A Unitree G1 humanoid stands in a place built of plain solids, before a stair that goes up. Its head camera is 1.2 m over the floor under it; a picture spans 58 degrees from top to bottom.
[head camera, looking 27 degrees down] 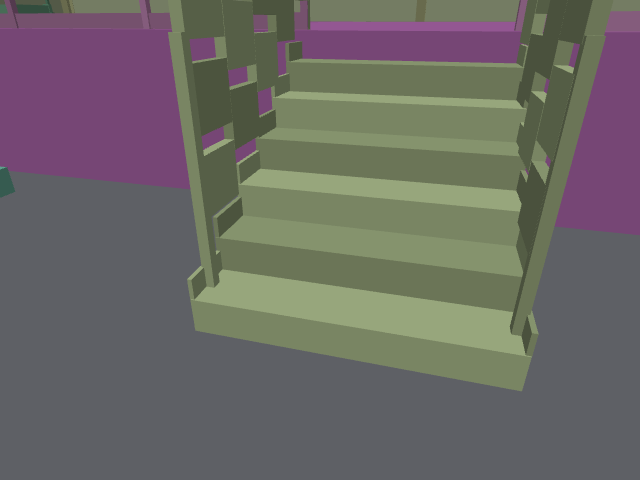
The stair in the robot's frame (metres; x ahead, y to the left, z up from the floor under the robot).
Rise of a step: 0.16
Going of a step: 0.26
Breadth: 1.32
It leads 15 degrees to the right of straight ahead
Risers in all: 7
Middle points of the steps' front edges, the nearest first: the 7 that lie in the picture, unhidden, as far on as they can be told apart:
1.32 -0.10 0.16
1.57 -0.16 0.33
1.82 -0.23 0.49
2.07 -0.30 0.65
2.32 -0.37 0.82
2.57 -0.43 0.98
2.82 -0.50 1.14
